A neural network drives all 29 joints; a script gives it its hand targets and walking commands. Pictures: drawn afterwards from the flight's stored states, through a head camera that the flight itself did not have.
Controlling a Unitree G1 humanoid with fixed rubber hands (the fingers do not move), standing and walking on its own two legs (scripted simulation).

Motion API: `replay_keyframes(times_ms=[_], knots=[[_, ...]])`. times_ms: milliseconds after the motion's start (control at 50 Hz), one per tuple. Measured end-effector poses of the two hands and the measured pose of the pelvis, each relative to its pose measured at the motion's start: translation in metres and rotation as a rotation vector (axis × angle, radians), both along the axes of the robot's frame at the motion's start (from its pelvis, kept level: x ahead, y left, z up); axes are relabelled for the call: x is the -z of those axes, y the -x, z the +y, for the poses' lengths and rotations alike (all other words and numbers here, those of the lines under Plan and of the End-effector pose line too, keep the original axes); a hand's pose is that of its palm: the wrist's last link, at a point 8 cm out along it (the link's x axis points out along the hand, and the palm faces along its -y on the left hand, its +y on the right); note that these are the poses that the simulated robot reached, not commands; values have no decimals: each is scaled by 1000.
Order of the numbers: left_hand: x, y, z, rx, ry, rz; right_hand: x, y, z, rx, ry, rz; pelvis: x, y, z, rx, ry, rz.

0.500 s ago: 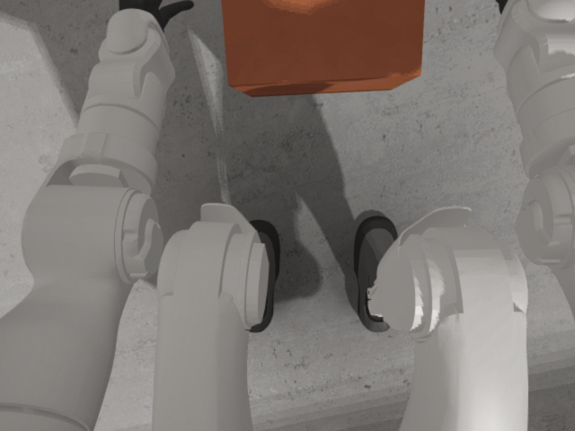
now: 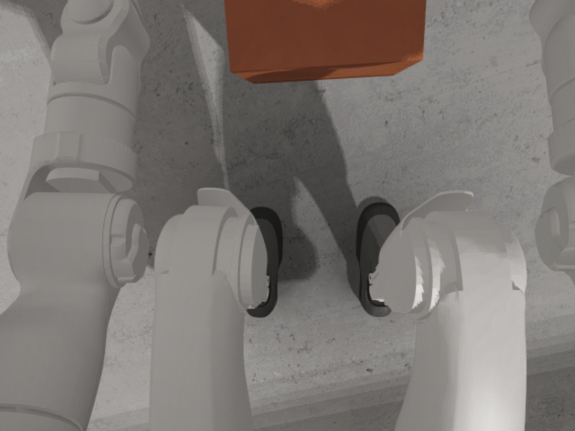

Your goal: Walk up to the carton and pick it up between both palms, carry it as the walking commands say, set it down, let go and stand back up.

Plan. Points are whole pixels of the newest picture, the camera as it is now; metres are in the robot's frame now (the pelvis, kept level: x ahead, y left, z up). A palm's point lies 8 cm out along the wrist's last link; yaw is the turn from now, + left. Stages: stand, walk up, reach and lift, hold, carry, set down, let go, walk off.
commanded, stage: set down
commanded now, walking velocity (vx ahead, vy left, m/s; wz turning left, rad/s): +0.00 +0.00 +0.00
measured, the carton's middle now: out of the picture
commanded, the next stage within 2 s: let go in 1.24 s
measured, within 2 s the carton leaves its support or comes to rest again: neither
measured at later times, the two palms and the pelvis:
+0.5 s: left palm out of the picture +0.55 +0.20 +0.00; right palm out of the picture +0.56 -0.23 -0.01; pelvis -0.01 +0.00 +0.11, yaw +0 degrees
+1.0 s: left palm out of the picture +0.55 +0.21 +0.15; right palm out of the picture +0.57 -0.23 +0.15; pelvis +0.01 +0.00 +0.25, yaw -2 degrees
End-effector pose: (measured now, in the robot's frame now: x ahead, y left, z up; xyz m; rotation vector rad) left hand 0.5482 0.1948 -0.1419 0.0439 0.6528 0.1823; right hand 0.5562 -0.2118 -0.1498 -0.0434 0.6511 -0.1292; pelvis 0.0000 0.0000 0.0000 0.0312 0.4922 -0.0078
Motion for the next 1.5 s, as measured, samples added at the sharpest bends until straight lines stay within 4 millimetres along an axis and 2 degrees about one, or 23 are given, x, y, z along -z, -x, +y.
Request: replay_keyframes(times_ms=[200,440,520,700,880,1060,1140,1240,1360,1420,1500], knots=[[-68,-5,4,-13,-13,-32,-68,-4,-7,-4,16,-30,-44,7,-2,4,-2,-10],[-126,-6,6,-2,-22,-33,-129,-9,-11,-12,14,-28,-99,10,-4,6,2,-5],[-144,-6,9,0,-30,-25,-144,-6,-15,-10,16,-7,-119,9,-4,7,4,9],[-205,-13,13,10,-18,-28,-204,-10,-17,-30,16,-10,-172,2,-3,14,4,10],[-255,-6,15,14,-5,-27,-259,-10,-17,-41,14,-14,-224,-5,-2,20,5,-14],[-308,-5,11,25,-3,-39,-314,-10,-15,-47,9,-25,-269,-6,-2,25,7,-42],[-327,-3,10,25,-4,-24,-331,-7,-18,-40,10,1,-284,-9,-2,27,5,-22],[-351,-3,5,32,-8,-8,-353,-5,-20,-40,12,22,-297,-18,-3,25,1,62],[-375,6,7,56,-37,43,-376,5,-20,-46,47,59,-310,-41,-4,27,-5,158],[-380,19,11,87,-69,69,-381,17,-21,-47,73,69,-321,-54,-5,30,-3,160],[-384,47,20,109,-85,107,-383,45,-22,-38,87,85,-338,-73,-7,27,1,148]])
